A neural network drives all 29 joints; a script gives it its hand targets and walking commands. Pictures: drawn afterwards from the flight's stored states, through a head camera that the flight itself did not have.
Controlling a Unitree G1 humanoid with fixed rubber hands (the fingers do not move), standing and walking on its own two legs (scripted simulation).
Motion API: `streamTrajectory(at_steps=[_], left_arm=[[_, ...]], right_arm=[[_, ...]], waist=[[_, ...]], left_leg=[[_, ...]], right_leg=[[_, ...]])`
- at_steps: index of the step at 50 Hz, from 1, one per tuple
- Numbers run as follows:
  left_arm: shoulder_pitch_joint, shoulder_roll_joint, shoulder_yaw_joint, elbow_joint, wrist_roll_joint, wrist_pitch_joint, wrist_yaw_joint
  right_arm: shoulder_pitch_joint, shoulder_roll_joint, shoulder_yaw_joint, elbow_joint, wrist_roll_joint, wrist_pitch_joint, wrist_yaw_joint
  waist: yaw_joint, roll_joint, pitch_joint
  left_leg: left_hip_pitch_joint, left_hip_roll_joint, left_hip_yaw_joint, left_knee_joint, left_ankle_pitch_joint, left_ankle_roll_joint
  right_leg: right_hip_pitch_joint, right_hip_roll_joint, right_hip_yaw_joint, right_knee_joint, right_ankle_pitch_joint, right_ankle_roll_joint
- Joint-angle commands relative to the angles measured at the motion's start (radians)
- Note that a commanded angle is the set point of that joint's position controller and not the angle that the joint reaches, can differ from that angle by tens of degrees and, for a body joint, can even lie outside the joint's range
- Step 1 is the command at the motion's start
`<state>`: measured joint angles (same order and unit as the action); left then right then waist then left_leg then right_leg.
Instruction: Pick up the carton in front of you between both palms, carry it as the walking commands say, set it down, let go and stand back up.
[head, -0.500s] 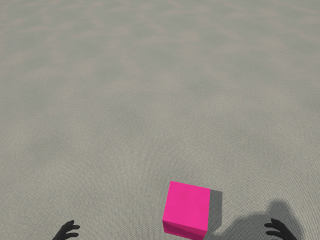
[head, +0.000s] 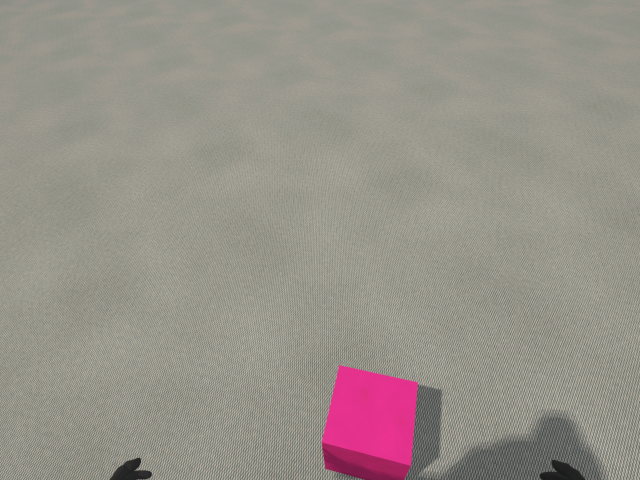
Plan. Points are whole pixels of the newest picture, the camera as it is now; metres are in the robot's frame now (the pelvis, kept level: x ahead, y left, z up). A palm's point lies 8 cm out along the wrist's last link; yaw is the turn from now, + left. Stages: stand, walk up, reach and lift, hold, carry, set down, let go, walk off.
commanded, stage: stand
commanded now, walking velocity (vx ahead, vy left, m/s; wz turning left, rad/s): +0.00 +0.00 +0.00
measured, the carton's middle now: (369, 427) +0.40 -0.07 -0.65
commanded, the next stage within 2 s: none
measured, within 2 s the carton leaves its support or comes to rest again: neither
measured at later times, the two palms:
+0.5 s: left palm out of the picture +0.08 +0.31 -0.09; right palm out of the picture +0.08 -0.30 -0.10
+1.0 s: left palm out of the picture +0.08 +0.32 -0.09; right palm out of the picture +0.07 -0.31 -0.10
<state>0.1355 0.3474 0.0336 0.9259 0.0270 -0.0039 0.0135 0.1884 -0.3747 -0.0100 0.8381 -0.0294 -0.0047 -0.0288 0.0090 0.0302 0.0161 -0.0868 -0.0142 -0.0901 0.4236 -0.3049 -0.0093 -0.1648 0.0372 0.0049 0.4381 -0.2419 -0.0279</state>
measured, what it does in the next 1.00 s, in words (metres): stands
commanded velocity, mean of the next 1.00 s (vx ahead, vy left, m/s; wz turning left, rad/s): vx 0.00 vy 0.00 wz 0.00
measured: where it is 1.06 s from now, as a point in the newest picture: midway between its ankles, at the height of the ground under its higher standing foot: outside the picture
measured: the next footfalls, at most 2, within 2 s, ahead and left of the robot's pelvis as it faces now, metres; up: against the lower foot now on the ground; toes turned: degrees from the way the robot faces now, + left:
none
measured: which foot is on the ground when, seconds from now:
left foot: down 0.00-1.00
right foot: down 0.00-1.00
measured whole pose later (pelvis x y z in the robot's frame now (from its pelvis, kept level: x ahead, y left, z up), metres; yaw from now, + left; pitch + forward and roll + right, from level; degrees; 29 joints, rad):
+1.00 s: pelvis -0.02 +0.00 +0.01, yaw +0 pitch -2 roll +0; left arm 0.09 0.38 0.01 1.07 0.01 -0.01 0.01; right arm 0.14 -0.40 0.00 1.00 -0.02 -0.01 -0.02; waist 0.01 0.02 0.03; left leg -0.07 -0.02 -0.08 0.34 -0.24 -0.01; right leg -0.15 0.03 0.02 0.36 -0.17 -0.02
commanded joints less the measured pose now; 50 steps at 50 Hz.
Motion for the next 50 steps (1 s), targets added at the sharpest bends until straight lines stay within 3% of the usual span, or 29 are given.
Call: streamTrajectory(at_steps=[1,19,50], left_arm=[[-0.042,0.168,0.032,-0.035,-0.001,-0.012,0.003],[-0.061,0.19,0.02,0.04,-0.007,-0.015,-0.002],[-0.081,0.211,0.008,0.102,-0.015,-0.017,-0.003]], right_arm=[[-0.027,-0.152,-0.033,-0.038,0.001,-0.014,-0.003],[-0.044,-0.171,-0.025,0.047,0.006,-0.018,0.002],[-0.069,-0.186,-0.02,0.121,0.014,-0.018,0.008]], waist=[[0.001,-0.023,-0.027],[0.0,-0.023,-0.011],[-0.001,-0.026,-0.017]], left_leg=[[-0.073,0.094,-0.066,-0.066,0.233,0.019],[-0.073,0.102,-0.072,-0.11,0.184,0.027],[-0.048,0.113,-0.067,-0.135,0.205,0.031]], right_leg=[[0.069,-0.125,0.123,-0.066,0.227,-0.003],[0.068,-0.133,0.132,-0.106,0.17,-0.006],[0.075,-0.144,0.137,-0.125,0.199,-0.008]])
